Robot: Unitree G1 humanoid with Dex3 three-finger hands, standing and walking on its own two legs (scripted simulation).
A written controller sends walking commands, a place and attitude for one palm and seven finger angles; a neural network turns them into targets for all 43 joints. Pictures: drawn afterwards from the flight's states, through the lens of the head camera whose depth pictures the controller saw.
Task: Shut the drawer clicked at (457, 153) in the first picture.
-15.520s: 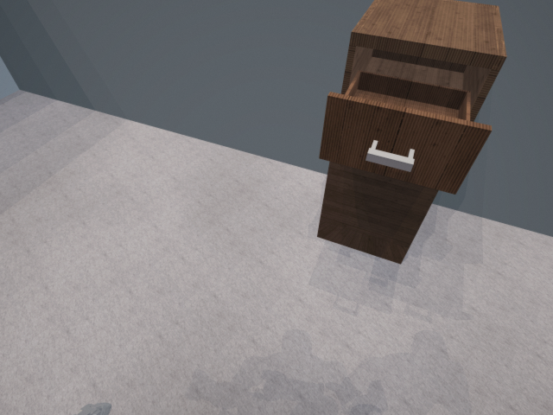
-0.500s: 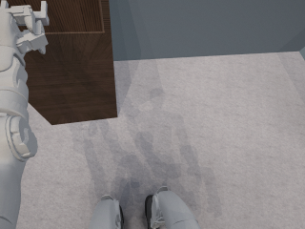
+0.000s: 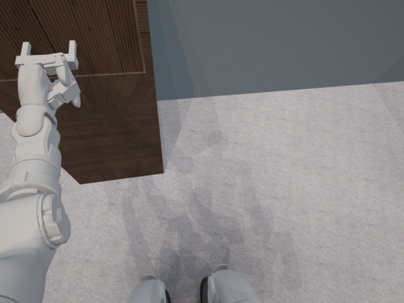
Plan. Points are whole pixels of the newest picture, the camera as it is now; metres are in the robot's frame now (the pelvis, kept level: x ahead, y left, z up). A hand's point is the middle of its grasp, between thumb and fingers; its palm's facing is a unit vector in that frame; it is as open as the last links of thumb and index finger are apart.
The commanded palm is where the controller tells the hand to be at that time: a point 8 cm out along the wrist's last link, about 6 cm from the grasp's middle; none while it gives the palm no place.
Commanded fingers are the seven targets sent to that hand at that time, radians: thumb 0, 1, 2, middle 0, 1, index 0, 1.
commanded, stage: draw the hand back to the body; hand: left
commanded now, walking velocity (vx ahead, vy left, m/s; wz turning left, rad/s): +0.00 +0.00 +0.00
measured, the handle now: (49, 54) +0.59 +0.24 +0.07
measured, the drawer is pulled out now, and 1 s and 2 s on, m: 0.00 0.00 0.00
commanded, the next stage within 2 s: step back with the hand held close in 1.42 s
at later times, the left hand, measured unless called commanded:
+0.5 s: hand (34, 131) +0.38 +0.21 +0.13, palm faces +0.08 -1.00 -0.04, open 3.3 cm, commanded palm +0.35 +0.26 +0.14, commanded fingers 0.00 0.90 0.90 -1.40 -1.60 -1.40 -1.60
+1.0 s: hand out of the picture +0.26 +0.22 +0.19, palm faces +0.35 -0.89 -0.31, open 3.3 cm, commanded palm +0.20 +0.27 +0.21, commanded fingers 0.00 0.90 0.90 -1.40 -1.60 -1.40 -1.60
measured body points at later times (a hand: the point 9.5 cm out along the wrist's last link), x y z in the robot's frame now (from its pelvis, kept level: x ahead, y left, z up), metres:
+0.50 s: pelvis +0.03 +0.00 +0.04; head +0.07 +0.00 +0.49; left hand +0.37 +0.26 +0.14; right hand +0.17 -0.25 -0.06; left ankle +0.00 +0.08 -0.68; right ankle +0.01 -0.11 -0.68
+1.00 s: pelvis +0.02 -0.01 +0.07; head +0.01 -0.04 +0.51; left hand +0.23 +0.27 +0.21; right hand +0.21 -0.23 -0.03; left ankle +0.00 +0.08 -0.68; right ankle +0.01 -0.11 -0.68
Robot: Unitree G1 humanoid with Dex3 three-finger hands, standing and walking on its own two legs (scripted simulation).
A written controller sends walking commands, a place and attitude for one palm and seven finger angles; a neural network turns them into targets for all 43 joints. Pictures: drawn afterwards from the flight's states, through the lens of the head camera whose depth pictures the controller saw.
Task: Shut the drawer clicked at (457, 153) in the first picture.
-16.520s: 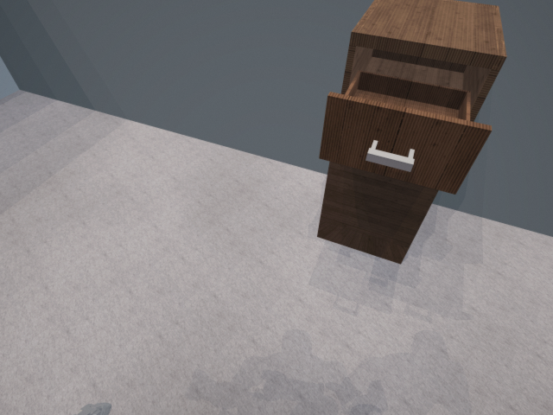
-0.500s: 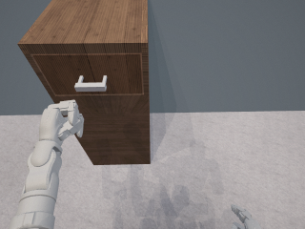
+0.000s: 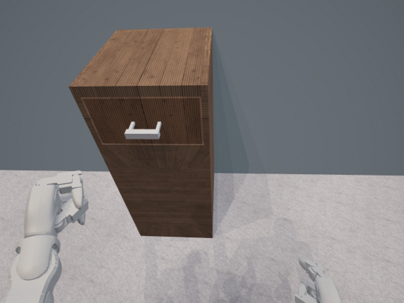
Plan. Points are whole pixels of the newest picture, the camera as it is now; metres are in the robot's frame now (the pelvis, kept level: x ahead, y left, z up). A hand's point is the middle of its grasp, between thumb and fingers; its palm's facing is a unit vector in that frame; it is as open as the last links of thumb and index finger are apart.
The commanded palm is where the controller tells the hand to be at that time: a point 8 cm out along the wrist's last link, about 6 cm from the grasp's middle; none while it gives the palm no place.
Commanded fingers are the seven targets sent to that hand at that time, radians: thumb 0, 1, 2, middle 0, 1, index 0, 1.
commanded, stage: draw the hand back to the body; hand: left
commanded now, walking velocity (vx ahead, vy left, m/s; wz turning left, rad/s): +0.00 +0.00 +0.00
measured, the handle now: (144, 129) +0.58 +0.24 +0.01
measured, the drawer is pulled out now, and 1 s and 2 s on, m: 0.00 0.00 0.00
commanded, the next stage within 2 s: step back with the hand held close in 0.42 s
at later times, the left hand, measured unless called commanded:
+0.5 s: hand (54, 235) +0.17 +0.24 +0.15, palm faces +0.41 -0.83 -0.38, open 3.3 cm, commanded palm +0.12 +0.27 +0.17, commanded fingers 0.00 0.90 0.90 -1.40 -1.60 -1.40 -1.60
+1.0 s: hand (30, 245) +0.16 +0.26 +0.15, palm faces +0.31 -0.81 -0.51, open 3.3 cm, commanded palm +0.10 +0.30 +0.17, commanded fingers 0.00 0.90 0.90 -1.40 -1.60 -1.40 -1.60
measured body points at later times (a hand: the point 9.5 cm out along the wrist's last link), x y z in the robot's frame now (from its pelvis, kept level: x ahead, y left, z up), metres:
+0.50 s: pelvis +0.00 -0.01 +0.00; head -0.03 -0.04 +0.45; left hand +0.15 +0.28 +0.17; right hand +0.19 -0.22 -0.08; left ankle -0.02 +0.10 -0.74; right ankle -0.01 -0.09 -0.74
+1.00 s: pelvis -0.03 +0.02 +0.00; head -0.01 +0.02 +0.44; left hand +0.13 +0.30 +0.18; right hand +0.13 -0.23 -0.09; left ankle -0.02 +0.10 -0.74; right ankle -0.01 -0.09 -0.74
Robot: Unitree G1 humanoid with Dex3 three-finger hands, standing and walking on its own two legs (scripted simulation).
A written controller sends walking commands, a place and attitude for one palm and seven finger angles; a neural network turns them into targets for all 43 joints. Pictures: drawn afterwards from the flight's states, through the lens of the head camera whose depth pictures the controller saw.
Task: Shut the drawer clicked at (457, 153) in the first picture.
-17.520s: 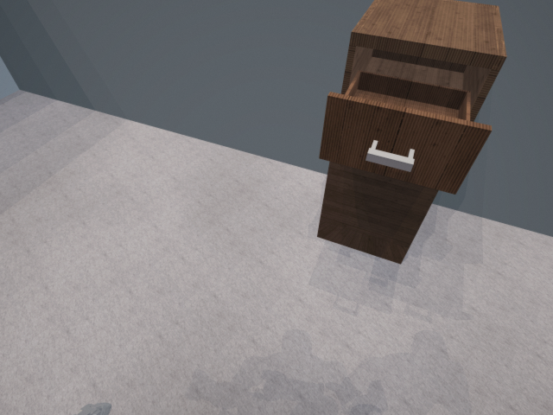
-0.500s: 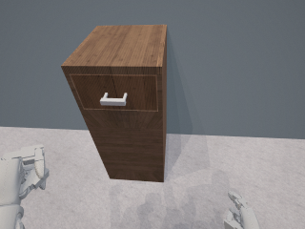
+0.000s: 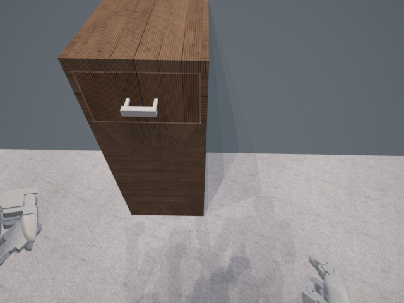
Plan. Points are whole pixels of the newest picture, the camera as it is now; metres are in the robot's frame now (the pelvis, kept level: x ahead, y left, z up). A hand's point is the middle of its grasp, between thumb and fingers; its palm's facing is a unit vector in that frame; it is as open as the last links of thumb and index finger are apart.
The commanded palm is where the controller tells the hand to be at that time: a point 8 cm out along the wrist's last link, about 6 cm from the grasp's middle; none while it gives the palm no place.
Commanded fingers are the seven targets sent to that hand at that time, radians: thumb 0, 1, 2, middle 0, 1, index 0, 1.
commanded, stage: step back with the hand held close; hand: left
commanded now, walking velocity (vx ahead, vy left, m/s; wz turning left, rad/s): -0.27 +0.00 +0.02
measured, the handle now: (140, 106) +0.61 +0.22 +0.01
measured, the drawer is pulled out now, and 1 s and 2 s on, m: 0.00 0.00 0.00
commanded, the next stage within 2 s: stop stepping back and stand still in 0.92 s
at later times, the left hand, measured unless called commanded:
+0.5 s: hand out of the picture +0.13 +0.26 +0.18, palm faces +0.40 -0.78 -0.49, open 3.3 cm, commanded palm +0.07 +0.30 +0.18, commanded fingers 0.00 0.90 0.90 -1.40 -1.60 -1.40 -1.60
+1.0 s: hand out of the picture +0.01 +0.21 +0.16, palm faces +0.32 -0.83 -0.47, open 3.2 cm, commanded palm -0.06 +0.24 +0.18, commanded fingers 0.00 0.90 0.90 -1.40 -1.60 -1.40 -1.60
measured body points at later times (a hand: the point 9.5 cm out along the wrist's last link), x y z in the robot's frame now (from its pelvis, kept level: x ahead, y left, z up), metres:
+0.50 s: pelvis -0.05 +0.01 +0.00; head -0.04 +0.03 +0.45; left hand +0.11 +0.30 +0.20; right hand +0.11 -0.23 -0.08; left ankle +0.01 +0.07 -0.74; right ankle -0.14 -0.12 -0.70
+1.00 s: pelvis -0.20 -0.03 +0.00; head -0.17 -0.02 +0.45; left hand -0.01 +0.25 +0.19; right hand -0.01 -0.28 -0.07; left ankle -0.15 +0.05 -0.74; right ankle -0.24 -0.13 -0.70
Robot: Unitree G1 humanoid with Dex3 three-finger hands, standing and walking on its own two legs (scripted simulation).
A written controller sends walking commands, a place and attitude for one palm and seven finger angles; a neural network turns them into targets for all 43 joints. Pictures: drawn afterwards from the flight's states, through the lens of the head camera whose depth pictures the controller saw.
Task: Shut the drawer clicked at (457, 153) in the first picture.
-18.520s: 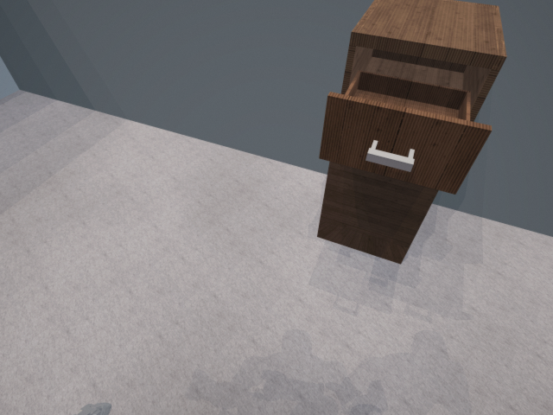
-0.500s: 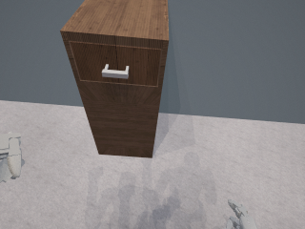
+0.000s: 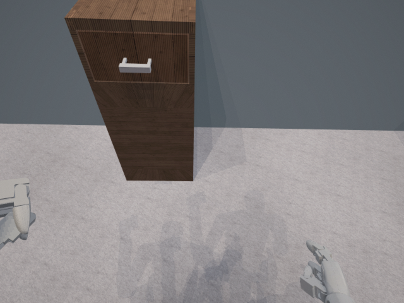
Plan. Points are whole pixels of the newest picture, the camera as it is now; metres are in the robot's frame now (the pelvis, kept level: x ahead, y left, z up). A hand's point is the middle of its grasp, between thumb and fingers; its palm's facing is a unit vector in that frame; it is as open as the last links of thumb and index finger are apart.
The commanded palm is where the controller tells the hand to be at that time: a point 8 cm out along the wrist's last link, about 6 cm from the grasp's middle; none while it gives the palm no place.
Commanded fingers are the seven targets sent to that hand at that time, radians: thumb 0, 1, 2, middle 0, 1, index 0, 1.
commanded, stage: stop stepping back and stand still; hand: left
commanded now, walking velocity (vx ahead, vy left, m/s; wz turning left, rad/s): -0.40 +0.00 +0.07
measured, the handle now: (136, 64) +0.80 +0.28 +0.01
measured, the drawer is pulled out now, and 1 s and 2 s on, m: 0.00 0.00 0.00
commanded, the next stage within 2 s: let the arm hang, fingers relaxed in 1.56 s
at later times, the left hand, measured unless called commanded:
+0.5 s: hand out of the picture +0.03 +0.21 +0.17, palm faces +0.42 -0.81 -0.40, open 3.3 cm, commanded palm -0.04 +0.25 +0.18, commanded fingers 0.00 0.90 0.90 -1.40 -1.60 -1.40 -1.60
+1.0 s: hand out of the picture -0.02 +0.17 +0.17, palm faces +0.43 -0.79 -0.44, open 3.3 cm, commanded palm -0.07 +0.23 +0.18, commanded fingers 0.00 0.90 0.90 -1.40 -1.60 -1.40 -1.60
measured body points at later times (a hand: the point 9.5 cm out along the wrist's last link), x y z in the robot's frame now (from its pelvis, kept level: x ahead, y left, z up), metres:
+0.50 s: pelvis -0.17 -0.03 -0.02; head -0.19 -0.01 +0.43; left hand +0.00 +0.25 +0.19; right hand -0.02 -0.28 -0.08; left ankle -0.18 +0.09 -0.74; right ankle -0.11 -0.14 -0.67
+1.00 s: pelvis -0.18 -0.06 +0.00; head -0.19 -0.07 +0.45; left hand -0.05 +0.21 +0.20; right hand +0.00 -0.32 -0.08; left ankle -0.16 +0.08 -0.74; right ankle -0.16 -0.14 -0.74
